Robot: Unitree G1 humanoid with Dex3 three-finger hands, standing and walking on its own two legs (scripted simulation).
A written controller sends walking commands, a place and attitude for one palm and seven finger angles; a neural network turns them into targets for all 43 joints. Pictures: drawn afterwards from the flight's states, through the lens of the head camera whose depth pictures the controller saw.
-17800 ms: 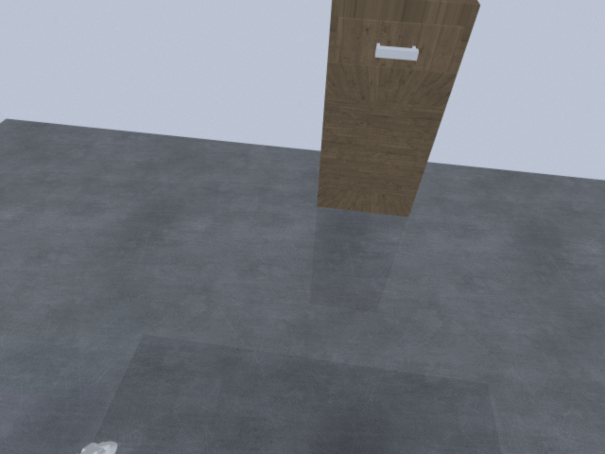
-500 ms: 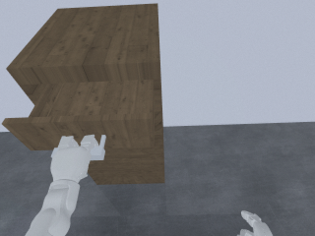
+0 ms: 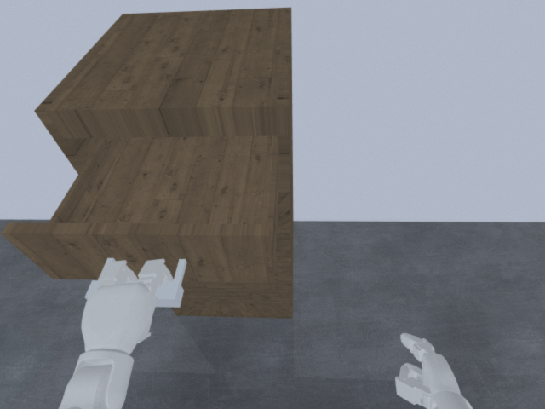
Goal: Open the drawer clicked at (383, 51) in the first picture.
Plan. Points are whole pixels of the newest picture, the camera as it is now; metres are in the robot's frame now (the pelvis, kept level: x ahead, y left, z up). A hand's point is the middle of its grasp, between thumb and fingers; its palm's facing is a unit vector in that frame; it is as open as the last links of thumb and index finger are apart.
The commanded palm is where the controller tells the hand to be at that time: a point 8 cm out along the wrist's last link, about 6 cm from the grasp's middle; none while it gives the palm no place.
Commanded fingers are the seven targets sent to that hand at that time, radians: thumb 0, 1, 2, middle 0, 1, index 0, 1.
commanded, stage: pull the drawer open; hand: left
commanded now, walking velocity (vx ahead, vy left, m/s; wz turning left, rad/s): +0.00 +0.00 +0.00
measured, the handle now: (140, 279) +0.29 +0.24 +0.03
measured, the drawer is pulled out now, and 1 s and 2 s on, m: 0.22 0.30 0.30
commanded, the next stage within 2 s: open the thumb to release the handle in 0.84 s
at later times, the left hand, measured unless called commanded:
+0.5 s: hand (129, 359) +0.18 +0.22 +0.01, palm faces -0.01 -0.12 -0.99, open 6.3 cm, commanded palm +0.14 +0.23 +0.06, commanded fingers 0.00 0.90 0.90 -0.40 -1.35 -0.40 -1.35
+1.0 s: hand (119, 386) +0.15 +0.22 +0.01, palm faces +0.00 -0.10 -1.00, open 6.3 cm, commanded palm +0.12 +0.22 +0.06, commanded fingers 0.00 0.62 0.78 -0.38 -1.32 -0.38 -1.32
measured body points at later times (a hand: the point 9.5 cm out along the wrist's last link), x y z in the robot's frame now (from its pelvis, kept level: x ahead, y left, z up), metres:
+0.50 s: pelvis +0.00 -0.01 -0.01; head +0.02 -0.04 +0.44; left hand +0.17 +0.22 +0.07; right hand +0.20 -0.23 -0.11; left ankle +0.00 +0.10 -0.71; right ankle -0.04 -0.09 -0.71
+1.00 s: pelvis +0.00 -0.01 -0.02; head +0.02 -0.04 +0.43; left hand +0.14 +0.22 +0.07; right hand +0.20 -0.24 -0.11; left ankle +0.00 +0.10 -0.71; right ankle -0.04 -0.09 -0.71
